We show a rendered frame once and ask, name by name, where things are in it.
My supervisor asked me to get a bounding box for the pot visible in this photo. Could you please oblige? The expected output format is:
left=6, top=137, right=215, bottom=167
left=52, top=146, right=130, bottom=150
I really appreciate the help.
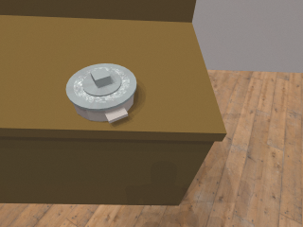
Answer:
left=73, top=95, right=134, bottom=124

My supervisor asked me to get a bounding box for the lid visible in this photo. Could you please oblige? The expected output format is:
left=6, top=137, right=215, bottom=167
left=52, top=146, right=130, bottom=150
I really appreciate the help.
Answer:
left=65, top=63, right=137, bottom=112

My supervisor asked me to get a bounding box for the knob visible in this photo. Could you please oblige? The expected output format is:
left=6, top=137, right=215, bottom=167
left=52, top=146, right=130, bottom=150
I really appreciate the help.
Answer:
left=90, top=68, right=111, bottom=86

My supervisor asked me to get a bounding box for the table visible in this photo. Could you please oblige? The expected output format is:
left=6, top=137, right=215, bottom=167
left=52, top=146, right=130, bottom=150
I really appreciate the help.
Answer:
left=0, top=0, right=227, bottom=206

